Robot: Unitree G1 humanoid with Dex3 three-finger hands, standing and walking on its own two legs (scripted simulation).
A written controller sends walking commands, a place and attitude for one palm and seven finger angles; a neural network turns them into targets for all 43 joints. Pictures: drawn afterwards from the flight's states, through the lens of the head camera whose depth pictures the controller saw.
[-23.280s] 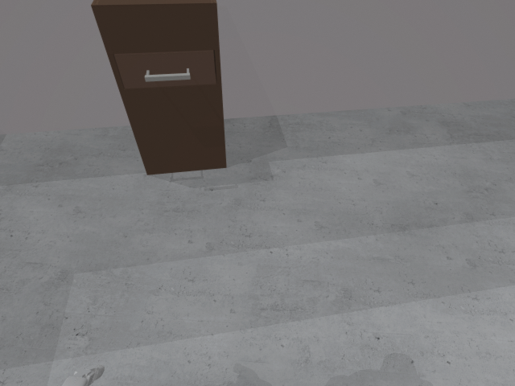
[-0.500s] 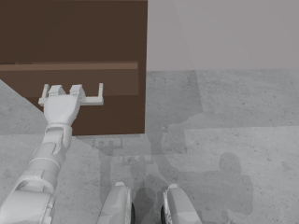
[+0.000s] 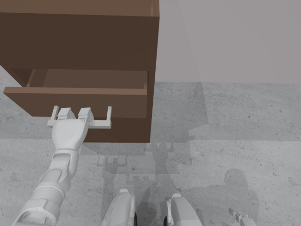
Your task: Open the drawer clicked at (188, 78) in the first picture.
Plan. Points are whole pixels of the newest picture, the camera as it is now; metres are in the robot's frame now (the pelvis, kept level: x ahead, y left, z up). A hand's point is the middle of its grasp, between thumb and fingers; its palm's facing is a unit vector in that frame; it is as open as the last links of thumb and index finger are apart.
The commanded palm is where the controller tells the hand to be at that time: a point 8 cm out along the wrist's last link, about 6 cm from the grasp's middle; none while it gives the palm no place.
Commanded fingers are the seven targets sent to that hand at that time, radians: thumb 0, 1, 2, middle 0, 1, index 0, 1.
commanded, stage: pull the drawer open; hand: left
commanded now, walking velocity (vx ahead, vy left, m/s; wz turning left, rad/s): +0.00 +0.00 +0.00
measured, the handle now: (81, 117) +0.41 +0.23 -0.05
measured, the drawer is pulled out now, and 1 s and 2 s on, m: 0.08 0.18 0.29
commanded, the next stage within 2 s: none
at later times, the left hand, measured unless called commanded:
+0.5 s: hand (75, 155) +0.30 +0.23 -0.07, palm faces -0.02 -0.06 -1.00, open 5.3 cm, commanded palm +0.27 +0.22 -0.02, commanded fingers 0.00 0.90 0.90 -0.40 -1.35 -0.40 -1.35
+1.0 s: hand (72, 173) +0.26 +0.22 -0.07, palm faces -0.05 -0.07 -1.00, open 5.4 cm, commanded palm +0.22 +0.22 -0.02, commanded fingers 0.00 0.90 0.90 -0.40 -1.35 -0.40 -1.35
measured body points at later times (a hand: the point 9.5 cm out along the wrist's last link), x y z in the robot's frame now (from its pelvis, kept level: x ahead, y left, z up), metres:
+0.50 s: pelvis -0.01 +0.00 +0.00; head +0.10 +0.00 +0.44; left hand +0.30 +0.23 -0.02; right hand +0.13 -0.25 -0.13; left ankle +0.02 +0.09 -0.61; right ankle +0.01 -0.12 -0.61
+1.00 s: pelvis +0.00 -0.01 +0.00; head +0.11 -0.01 +0.44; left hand +0.25 +0.23 -0.02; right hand +0.18 -0.24 -0.12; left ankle +0.02 +0.09 -0.61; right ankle +0.01 -0.12 -0.61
